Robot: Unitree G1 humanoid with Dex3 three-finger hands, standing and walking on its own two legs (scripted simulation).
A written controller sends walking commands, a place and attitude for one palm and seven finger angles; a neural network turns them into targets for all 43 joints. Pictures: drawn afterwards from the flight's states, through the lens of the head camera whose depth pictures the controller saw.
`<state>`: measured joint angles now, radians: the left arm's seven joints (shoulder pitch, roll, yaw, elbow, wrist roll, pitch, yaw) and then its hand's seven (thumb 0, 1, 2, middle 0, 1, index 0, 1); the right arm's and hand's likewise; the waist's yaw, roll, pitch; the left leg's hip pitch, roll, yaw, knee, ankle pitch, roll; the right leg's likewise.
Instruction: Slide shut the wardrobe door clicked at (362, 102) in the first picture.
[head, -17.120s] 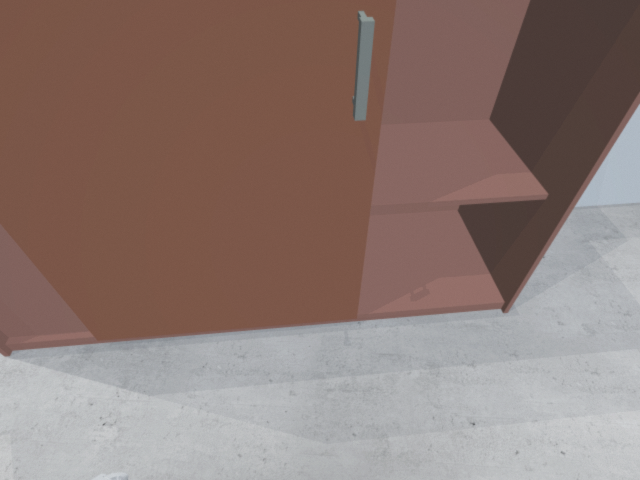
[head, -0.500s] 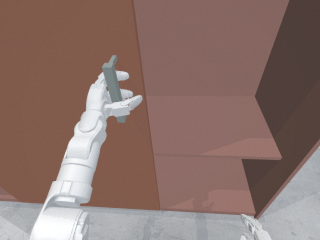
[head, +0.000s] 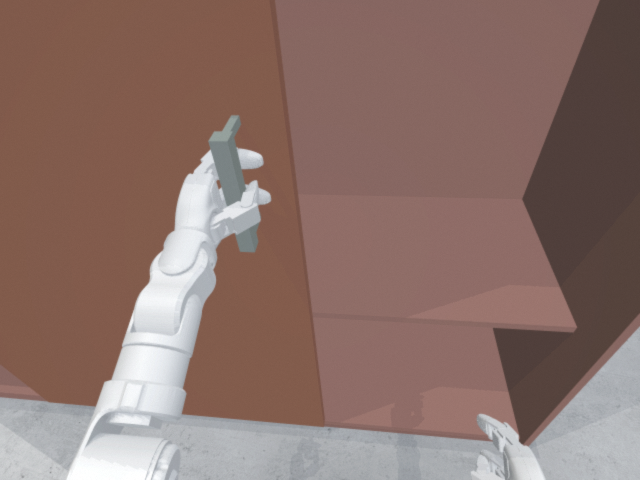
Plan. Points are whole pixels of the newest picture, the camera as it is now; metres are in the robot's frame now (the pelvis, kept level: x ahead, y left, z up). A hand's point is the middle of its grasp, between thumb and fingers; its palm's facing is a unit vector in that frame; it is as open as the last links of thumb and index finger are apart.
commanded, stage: grip the handle and tug to test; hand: left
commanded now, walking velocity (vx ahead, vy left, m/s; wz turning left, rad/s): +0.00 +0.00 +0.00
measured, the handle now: (241, 187) +0.43 +0.12 +0.18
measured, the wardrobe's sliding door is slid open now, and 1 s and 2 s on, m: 0.56 0.56 0.51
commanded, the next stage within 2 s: tug the door sideways, standing still in 0.44 s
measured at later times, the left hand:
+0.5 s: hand (251, 210) +0.37 +0.10 +0.19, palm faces -0.03 -1.00 -0.02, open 5.7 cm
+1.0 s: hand (256, 210) +0.38 +0.10 +0.19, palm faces +0.03 -1.00 -0.04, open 5.8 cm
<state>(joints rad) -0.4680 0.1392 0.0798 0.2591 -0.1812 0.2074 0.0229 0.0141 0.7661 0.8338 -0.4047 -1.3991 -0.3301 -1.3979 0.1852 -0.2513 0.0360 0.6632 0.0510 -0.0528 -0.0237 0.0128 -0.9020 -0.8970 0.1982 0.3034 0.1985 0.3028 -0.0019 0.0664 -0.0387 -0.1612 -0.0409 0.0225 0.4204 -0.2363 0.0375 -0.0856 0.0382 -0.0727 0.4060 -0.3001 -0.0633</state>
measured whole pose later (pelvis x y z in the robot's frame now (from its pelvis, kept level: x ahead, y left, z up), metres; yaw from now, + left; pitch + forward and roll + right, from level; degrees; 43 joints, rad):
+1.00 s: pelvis +0.00 +0.00 +0.00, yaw +2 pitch -1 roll +1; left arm -0.49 0.10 0.01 0.21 -0.15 0.26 0.08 0.01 0.76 0.83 -0.39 -1.40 -0.29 -1.40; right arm 0.16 -0.23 0.04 0.64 0.05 0.01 -0.02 0.01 -0.90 -0.90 0.20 0.30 0.20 0.30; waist 0.02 0.07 -0.03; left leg -0.19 -0.06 -0.02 0.47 -0.26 0.04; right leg -0.10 0.03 -0.11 0.45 -0.33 -0.06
